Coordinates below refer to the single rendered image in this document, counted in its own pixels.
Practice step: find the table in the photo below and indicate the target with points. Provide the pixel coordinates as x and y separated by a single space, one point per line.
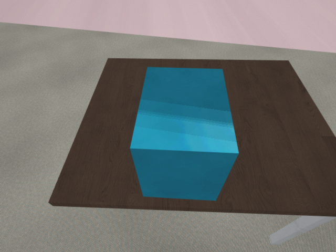
287 152

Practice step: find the carton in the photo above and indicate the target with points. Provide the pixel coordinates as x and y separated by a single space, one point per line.
183 144

